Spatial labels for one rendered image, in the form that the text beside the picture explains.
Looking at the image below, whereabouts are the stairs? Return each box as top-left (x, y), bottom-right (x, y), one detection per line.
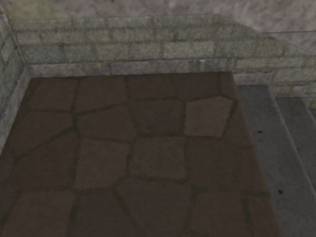
top-left (236, 85), bottom-right (316, 237)

